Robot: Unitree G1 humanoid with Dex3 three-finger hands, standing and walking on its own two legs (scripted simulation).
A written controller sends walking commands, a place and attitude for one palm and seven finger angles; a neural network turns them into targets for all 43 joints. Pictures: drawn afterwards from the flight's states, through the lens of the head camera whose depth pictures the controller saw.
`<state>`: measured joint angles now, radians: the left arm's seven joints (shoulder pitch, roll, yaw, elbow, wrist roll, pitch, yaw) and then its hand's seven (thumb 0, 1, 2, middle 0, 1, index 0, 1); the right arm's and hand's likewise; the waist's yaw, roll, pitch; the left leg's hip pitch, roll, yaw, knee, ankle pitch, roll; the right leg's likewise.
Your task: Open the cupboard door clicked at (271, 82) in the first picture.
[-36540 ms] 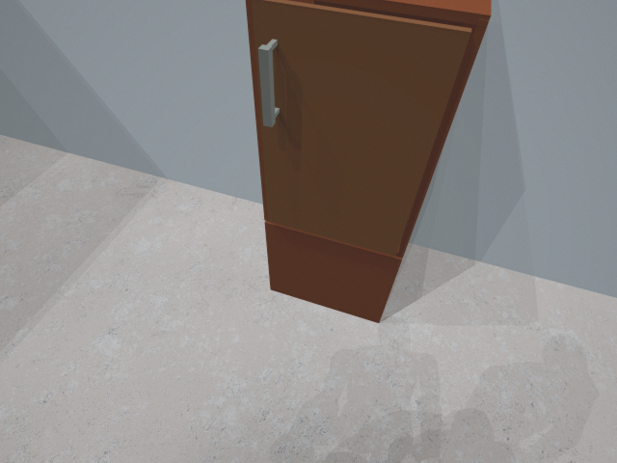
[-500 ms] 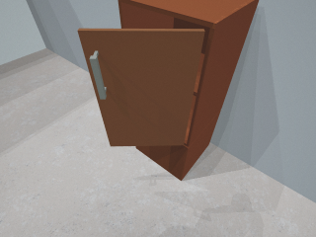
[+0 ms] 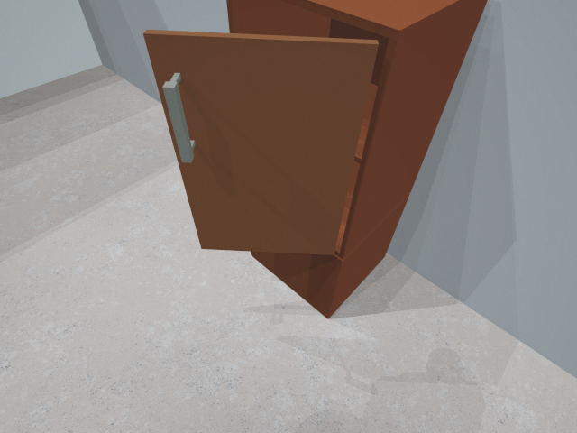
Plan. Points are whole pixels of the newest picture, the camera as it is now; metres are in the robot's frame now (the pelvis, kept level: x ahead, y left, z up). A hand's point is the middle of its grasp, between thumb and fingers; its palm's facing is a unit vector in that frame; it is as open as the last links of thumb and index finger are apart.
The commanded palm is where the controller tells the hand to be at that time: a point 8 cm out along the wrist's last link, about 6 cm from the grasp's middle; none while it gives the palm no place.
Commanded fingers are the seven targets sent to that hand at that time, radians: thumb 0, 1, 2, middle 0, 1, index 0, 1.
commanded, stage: come to a stop and stand still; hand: left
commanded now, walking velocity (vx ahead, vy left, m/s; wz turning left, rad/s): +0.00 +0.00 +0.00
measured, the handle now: (182, 119) +0.61 +0.25 +0.10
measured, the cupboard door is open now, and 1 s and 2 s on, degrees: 41 41 41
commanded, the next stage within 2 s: look again from close up in 0.06 s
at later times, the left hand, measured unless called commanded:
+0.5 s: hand out of the picture +0.04 +0.25 -0.17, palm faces +0.06 -0.96 -0.28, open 7.4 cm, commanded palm none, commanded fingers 0.00 0.90 0.90 -0.20 -0.30 -0.20 -0.30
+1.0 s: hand out of the picture -0.02 +0.29 -0.18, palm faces -0.02 -0.98 -0.19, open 7.4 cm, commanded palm none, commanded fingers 0.00 0.90 0.90 -0.20 -0.30 -0.20 -0.30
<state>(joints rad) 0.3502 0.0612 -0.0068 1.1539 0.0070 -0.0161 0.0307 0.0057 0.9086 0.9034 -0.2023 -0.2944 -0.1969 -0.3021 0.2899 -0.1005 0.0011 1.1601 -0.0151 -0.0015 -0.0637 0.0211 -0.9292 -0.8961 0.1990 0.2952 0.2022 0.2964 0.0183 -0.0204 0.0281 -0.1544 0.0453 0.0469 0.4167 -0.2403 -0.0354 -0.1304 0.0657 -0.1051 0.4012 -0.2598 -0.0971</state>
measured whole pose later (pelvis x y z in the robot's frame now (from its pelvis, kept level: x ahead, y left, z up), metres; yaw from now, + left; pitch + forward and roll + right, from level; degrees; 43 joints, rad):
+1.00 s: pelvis -0.02 +0.10 +0.00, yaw -2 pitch -2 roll +0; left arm 0.33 0.21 0.00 1.07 0.03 0.04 0.02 0.01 0.91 0.90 -0.20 -0.29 -0.19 -0.30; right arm 0.26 -0.18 0.00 1.06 -0.03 0.00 -0.02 0.00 -0.90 -0.90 0.20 0.30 0.21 0.30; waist 0.01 -0.04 -0.01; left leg -0.16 -0.08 0.10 0.39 -0.21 0.12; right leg -0.22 -0.05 -0.03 0.57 -0.36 0.00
